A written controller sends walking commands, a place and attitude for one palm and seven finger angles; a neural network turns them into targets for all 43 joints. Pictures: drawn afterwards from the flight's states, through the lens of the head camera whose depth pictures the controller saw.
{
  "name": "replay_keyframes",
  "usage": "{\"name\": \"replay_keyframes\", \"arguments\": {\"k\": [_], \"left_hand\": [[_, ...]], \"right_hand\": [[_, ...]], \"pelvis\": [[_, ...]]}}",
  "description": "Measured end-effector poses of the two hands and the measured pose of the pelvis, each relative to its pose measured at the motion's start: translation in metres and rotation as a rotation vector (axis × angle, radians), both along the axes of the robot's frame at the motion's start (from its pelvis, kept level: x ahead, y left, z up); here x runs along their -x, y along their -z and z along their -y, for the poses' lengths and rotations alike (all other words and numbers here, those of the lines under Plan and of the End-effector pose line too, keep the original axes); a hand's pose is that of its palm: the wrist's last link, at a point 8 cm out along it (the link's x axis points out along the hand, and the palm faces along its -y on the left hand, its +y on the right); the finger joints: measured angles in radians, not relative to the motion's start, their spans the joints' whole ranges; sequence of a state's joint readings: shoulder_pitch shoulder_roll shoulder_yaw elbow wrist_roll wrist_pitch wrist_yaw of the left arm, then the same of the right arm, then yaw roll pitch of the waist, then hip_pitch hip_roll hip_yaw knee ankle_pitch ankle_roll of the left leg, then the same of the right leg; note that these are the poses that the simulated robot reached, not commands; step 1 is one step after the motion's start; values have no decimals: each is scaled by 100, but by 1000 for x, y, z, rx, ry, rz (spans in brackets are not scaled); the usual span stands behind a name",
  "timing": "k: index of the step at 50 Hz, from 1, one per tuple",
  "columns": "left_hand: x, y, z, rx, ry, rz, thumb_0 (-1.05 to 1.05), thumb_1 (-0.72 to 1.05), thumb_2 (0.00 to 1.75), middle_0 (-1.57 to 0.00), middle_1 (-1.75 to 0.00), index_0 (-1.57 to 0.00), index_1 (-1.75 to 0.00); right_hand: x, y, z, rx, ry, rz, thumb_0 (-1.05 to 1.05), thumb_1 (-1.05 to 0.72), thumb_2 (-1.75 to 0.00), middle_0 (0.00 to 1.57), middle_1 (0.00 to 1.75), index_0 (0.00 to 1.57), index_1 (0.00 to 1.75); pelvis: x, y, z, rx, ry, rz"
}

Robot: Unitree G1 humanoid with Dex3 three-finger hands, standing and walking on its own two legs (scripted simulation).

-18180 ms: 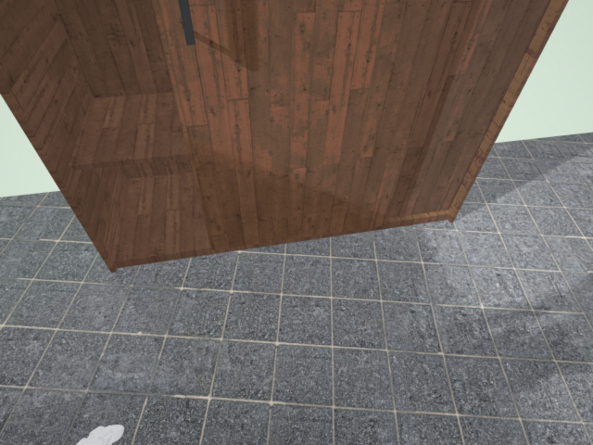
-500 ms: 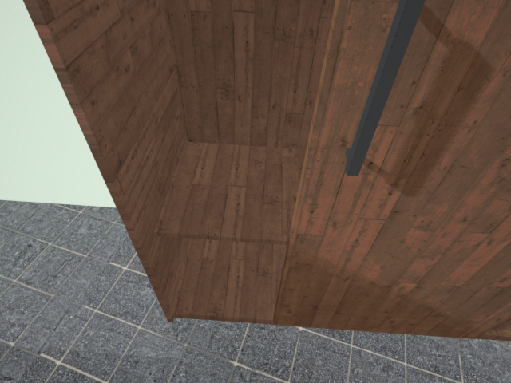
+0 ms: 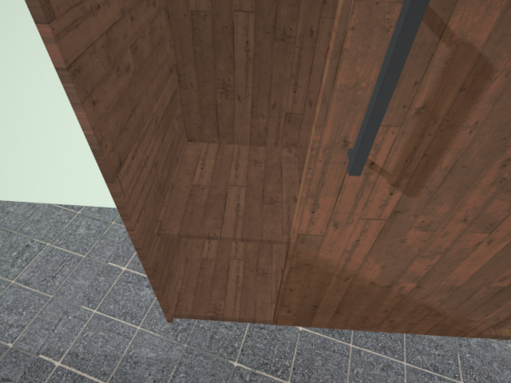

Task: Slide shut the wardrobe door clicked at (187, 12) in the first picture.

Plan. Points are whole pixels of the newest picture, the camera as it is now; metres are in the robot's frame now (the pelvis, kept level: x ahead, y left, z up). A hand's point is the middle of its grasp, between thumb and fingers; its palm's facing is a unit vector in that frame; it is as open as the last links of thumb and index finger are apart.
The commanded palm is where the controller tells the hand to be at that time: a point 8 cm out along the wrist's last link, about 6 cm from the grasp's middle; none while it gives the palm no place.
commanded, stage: look again from close up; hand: right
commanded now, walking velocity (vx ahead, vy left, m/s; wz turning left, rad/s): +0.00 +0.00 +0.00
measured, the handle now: (376, 95) +0.46 -0.14 +0.26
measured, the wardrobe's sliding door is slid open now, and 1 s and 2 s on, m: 0.39 0.39 0.39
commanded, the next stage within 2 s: raise the hand with hooked fingers in 0.76 s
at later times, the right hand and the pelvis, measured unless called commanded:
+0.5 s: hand out of the picture -0.05 -0.14 -0.17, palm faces +0.08 +0.98 -0.16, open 7.4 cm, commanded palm none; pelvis +0.00 +0.01 +0.00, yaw +0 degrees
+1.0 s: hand out of the picture +0.05 -0.19 -0.11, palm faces +0.21 +0.94 -0.28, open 7.3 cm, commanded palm +0.10 -0.20 -0.04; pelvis +0.00 +0.00 -0.01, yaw -2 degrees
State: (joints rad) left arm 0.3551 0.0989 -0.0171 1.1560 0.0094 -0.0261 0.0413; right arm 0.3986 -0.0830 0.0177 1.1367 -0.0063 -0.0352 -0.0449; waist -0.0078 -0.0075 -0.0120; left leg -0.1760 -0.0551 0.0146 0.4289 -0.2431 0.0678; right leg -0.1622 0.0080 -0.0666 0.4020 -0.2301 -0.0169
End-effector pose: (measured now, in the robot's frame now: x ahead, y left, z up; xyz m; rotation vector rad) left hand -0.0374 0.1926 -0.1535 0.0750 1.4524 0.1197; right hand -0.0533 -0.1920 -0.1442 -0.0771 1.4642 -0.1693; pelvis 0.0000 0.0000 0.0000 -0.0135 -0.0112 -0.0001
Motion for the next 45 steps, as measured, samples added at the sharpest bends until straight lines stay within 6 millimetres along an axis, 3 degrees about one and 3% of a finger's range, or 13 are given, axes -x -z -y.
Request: {"name": "replay_keyframes", "arguments": {"k": [44,45], "left_hand": [[-4,1,-12,0,10,-8,1,91,90,-19,-30,-20,-30],[-9,0,-14,-6,13,25,1,91,90,-20,-30,-20,-30]], "right_hand": [[4,0,-13,4,17,-11,0,-91,-90,20,30,20,30],[-6,-4,-11,-1,45,37,0,-91,-90,20,30,20,30]], "pelvis": [[-2,1,-11,-6,7,-9],[-1,2,-10,-11,4,-8]]}}
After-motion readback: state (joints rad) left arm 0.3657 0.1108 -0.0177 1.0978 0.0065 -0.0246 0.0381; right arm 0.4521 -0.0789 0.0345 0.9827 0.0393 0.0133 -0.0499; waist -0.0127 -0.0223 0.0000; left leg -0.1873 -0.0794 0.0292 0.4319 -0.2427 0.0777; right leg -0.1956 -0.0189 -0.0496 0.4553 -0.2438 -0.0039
